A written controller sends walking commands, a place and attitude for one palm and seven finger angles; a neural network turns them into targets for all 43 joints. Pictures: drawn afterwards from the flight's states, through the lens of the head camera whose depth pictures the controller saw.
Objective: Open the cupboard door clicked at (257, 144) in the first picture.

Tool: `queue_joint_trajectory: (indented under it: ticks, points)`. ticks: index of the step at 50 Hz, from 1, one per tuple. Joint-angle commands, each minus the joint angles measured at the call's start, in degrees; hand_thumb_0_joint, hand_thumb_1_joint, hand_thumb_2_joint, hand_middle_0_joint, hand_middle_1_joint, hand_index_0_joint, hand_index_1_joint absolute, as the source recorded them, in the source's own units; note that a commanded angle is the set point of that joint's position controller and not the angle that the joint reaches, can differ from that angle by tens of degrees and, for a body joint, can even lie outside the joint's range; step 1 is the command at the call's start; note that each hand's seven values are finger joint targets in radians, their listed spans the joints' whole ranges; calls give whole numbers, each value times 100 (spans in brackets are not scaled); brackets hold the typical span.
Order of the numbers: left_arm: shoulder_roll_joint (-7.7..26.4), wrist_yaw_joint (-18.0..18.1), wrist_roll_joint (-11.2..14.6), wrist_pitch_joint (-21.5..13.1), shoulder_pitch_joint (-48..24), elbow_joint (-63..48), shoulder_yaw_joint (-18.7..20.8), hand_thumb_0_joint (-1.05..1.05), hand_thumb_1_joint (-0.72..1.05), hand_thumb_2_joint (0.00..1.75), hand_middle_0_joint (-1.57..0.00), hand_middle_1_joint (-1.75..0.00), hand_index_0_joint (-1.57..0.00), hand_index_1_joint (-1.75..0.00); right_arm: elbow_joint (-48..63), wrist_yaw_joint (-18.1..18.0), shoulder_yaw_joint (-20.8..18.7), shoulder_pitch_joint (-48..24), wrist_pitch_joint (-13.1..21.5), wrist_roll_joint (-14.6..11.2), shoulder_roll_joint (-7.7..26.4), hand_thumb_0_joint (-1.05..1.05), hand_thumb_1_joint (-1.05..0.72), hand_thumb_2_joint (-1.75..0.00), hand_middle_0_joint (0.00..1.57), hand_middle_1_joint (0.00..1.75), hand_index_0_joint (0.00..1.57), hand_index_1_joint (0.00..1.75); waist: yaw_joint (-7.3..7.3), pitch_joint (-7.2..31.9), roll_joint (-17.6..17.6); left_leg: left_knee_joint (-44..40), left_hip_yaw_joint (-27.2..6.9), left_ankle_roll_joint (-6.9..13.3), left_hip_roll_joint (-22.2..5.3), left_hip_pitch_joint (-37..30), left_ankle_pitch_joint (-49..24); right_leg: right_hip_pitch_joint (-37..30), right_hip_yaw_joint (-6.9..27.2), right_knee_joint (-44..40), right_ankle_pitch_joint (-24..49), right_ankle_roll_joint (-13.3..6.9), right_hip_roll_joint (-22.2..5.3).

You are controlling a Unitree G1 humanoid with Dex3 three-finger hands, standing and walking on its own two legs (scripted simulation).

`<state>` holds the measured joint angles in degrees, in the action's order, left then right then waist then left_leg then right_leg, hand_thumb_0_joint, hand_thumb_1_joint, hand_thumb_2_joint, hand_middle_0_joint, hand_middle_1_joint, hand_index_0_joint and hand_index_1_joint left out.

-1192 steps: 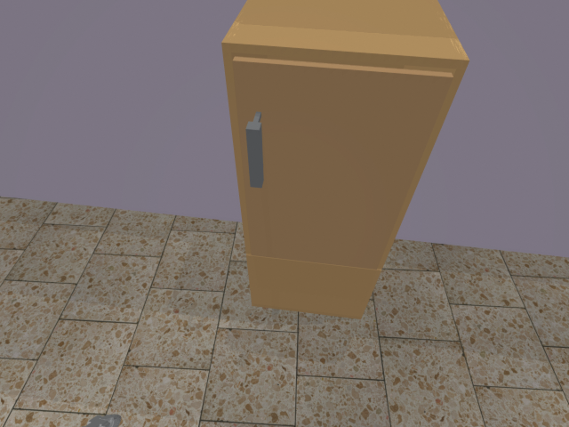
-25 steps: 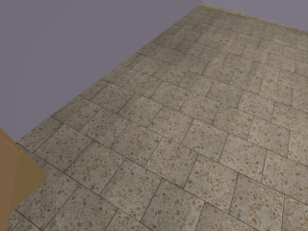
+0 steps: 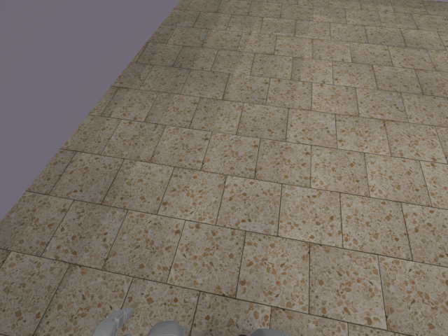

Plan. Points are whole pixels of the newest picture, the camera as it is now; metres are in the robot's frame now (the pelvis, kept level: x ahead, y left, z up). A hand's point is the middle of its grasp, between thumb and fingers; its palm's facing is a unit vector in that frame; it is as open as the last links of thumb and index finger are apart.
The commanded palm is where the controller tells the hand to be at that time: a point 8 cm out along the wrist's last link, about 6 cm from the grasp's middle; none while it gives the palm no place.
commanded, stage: walk to a spot facing it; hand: left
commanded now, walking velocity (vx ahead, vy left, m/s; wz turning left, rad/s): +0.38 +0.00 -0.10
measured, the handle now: out of the picture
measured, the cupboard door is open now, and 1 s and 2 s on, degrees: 51 51 51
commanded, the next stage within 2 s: turn to face it in 0.84 s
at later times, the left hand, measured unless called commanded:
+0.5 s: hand out of the picture +0.12 +0.16 -0.17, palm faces +0.08 -0.99 -0.12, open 7.3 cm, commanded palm none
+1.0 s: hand (182, 137) +0.66 +0.14 -0.16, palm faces -0.24 -0.95 -0.19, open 7.3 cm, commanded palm none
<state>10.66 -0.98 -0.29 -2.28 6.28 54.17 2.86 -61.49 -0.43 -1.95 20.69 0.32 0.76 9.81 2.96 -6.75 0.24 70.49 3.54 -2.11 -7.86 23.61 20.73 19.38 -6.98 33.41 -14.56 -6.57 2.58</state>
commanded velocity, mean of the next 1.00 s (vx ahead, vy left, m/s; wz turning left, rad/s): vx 0.32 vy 0.00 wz -0.09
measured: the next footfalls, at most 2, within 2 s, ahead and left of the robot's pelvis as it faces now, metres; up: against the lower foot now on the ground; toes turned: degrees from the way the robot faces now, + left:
left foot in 0.48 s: +0.37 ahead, +0.10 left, +0.00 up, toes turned +4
right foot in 1.00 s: +0.60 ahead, -0.12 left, +0.00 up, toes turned -16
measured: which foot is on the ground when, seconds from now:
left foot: up 0.00-0.46, down 0.48-1.00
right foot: down 0.00-0.48, up 0.50-0.98, down 1.00-1.00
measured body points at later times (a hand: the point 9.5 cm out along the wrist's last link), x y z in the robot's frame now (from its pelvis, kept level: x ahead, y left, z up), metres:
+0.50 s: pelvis +0.26 +0.03 -0.01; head +0.29 +0.04 +0.44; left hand +0.12 +0.22 -0.15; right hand +0.39 -0.20 -0.14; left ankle +0.34 +0.09 -0.73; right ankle +0.05 -0.04 -0.70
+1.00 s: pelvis +0.50 -0.01 -0.01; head +0.54 -0.02 +0.44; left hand +0.68 +0.19 -0.15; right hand +0.30 -0.17 -0.14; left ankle +0.34 +0.09 -0.72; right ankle +0.57 -0.11 -0.73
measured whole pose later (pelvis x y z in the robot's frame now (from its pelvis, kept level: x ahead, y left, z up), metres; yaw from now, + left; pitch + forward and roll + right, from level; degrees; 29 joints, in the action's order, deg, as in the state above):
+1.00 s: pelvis +0.50 -0.01 -0.01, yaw -10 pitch +1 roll +0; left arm 12.0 -1.5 -1.4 -1.9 3.3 56.3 2.5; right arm -67.8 -1.6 0.2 31.5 3.2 1.0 6.3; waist 3.9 -4.3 -0.8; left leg 28.1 13.2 -0.1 -1.8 -2.4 27.1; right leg 24.6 -7.3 33.5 -8.1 -5.2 -0.5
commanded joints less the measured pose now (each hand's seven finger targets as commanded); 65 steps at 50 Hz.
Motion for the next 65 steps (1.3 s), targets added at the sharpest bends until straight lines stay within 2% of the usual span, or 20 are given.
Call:
queue_joint_trajectory:
  ticks: [1, 16, 20, 22, 23, 24, 25, 26, 28, 32, 43, 47, 48, 49, 50, 51, 52, 54, 57, 65]
  points:
    - [609, 110, -47, -185, 790, 42, 173, 0, 90, 90, -20, -30, -20, -30, 322, 7, -110, 351, 65, 90, 243, 0, -90, -90, 20, 30, 20, 30, -75, 620, -375, -629, -144, -53, -167, 562, -538, -553, 1542, -2196, 1147, -333, -1493]
    - [405, 262, -56, -354, 2570, 954, 3, 0, 90, 90, -20, -30, -20, -30, 1029, 190, -100, -2223, 165, -2, 248, 0, -90, -90, 20, 30, 20, 30, -632, 14, -593, -2433, 179, 123, 322, 1930, -1041, -2798, 1431, -1962, 4266, -73, -1557]
    - [593, 281, -71, -368, 2511, 1034, 38, 0, 90, 90, -20, -30, -20, -30, 871, 141, -83, -1830, 242, 12, 237, 0, -90, -90, 20, 30, 20, 30, -306, 303, -650, -3314, 698, 410, 917, 473, -629, -2692, 1063, -1116, 6437, -47, -1467]
    - [652, 266, -39, -387, 2285, 1013, 56, 0, 90, 90, -20, -30, -20, -30, 410, 27, -156, -424, 291, 60, 519, 0, -90, -90, 20, 30, 20, 30, 357, 916, -558, -3883, 621, 686, 952, -1672, -1306, -1703, 790, 347, 6232, 176, -1273]
    - [509, 227, -5, -396, 2228, 921, 52, 0, 90, 90, -20, -30, -20, -30, 190, -16, -281, 490, 306, 134, 970, 0, -90, -90, 20, 30, 20, 30, 699, 1362, -37, -3912, -683, 1101, -25, -3158, -1583, -318, 637, 1714, 4187, 332, -900]
    - [155, 153, 85, -401, 2452, 746, -38, 0, 90, 90, -20, -30, -20, -30, 90, -69, -379, 1123, 343, 192, 1450, 0, -90, -90, 20, 30, 20, 30, 642, 2115, 1146, -4499, -3106, 1966, -1786, -4219, -2123, 979, 365, 4014, -628, 460, -99]
    - [267, 185, 39, -391, 2039, 619, -17, 0, 90, 90, -20, -30, -20, -30, 117, -85, -343, 904, 288, 71, 1422, 0, -90, -90, 20, 30, 20, 30, 473, 1808, 707, -5172, -3650, 2204, -2137, -3641, -1854, 1431, 901, 4916, -1467, 355, -220]
    - [284, 189, -30, -354, 1651, 529, 15, 0, 90, 90, -20, -30, -20, -30, 220, -84, -314, 455, 303, 44, 1236, 0, -90, -90, 20, 30, 20, 30, 286, 937, 161, -5492, -3281, 2083, -1957, -2639, -1068, 1839, 967, 5102, -1185, 395, -477]
    - [63, 75, -136, -218, 1461, 520, 51, 0, 90, 90, -20, -30, -20, -30, 323, -113, -139, -102, 434, 63, 570, 0, -90, -90, 20, 30, 20, 30, -138, -31, 108, -5885, -2063, 1375, -1362, -1151, -812, 1770, 987, 4725, -364, 506, -827]
    - [-239, 0, -152, 31, 1727, 577, 28, 0, 90, 90, -20, -30, -20, -30, 106, -130, -42, 148, 590, 20, 415, 0, -90, -90, 20, 30, 20, 30, -451, 467, 443, -5827, -411, 1000, -687, -1334, -2836, 1495, 765, 3699, 222, 652, -832]
    - [27, -97, -94, 99, -323, -31, -17, 0, 90, 90, -20, -30, -20, -30, -335, -164, 58, 1295, 461, 92, 471, 0, -90, -90, 20, 30, 20, 30, -39, -224, 558, -5749, 370, 575, -705, -2165, -4465, 1457, 67, 830, 1050, 331, -556]
    - [303, -48, -111, 29, 326, 81, 25, 0, 90, 90, -20, -30, -20, -30, -338, -221, 35, 1206, 406, 70, 719, 0, -90, -90, 20, 30, 20, 30, -419, 426, 673, -4342, 488, 515, -840, -2629, -6606, 147, -136, 190, 455, 50, -123]
    - [411, 3, -124, -36, 1031, 300, 67, 0, 90, 90, -20, -30, -20, -30, -346, -211, 34, 1107, 388, 37, 689, 0, -90, -90, 20, 30, 20, 30, -754, 801, 446, -3472, 452, 414, -696, -2196, -6347, -985, -24, -252, 844, -19, -114]
    - [755, 71, -158, -130, 1842, 564, 161, 0, 90, 90, -20, -30, -20, -30, -289, -174, 57, 1040, 397, -61, 559, 0, -90, -90, 20, 30, 20, 30, -1068, 1413, -37, -2165, 580, 294, -338, -863, -4769, -2841, 754, -200, 2542, -290, -916]
    - [1286, 145, -113, -183, 2476, 717, 294, 0, 90, 90, -20, -30, -20, -30, -145, -184, 74, 1327, 429, -174, 263, 0, -90, -90, 20, 30, 20, 30, -1057, 2325, -1292, -57, 606, 53, 749, 698, 1032, -4382, 3107, -367, 5067, -1078, -2915]
    - [1304, 190, 5, -166, 2208, 634, 210, 0, 90, 90, -20, -30, -20, -30, -146, -209, 27, 1138, 360, -177, 437, 0, -90, -90, 20, 30, 20, 30, -932, 2386, -800, 617, -275, 140, 566, 563, 1635, -3692, 2861, -780, 5284, -1236, -3156]
    - [1060, 244, 24, -118, 1670, 521, 158, 0, 90, 90, -20, -30, -20, -30, -32, -187, 32, 685, 304, -168, 193, 0, -90, -90, 20, 30, 20, 30, -789, 1568, -464, 518, -420, 140, 346, 878, 1254, -3016, 2141, -956, 5123, -1061, -2831]
    - [633, 267, 16, -106, 1038, 342, 20, 0, 90, 90, -20, -30, -20, -30, -82, -140, 34, 448, 118, -87, 32, 0, -90, -90, 20, 30, 20, 30, -387, 737, -388, 97, -465, 95, 103, 481, 547, -1253, 1153, -1396, 4524, -492, -2323]
    - [377, 258, -17, -146, 544, 182, -28, 0, 90, 90, -20, -30, -20, -30, -187, -75, 35, 835, -115, -39, -168, 0, -90, -90, 20, 30, 20, 30, 24, 692, -625, -641, -208, -27, 109, -10, 125, -429, 319, -1750, 3660, -240, -2012]
    - [594, 253, -101, -10, 558, 14, 191, 0, 90, 90, -20, -30, -20, -30, 522, 83, -88, -467, -202, 9, 22, 0, -90, -90, 20, 30, 20, 30, -208, 521, -919, -2192, 254, -87, 185, 312, -85, -785, -125, -1368, 2793, -130, -2190]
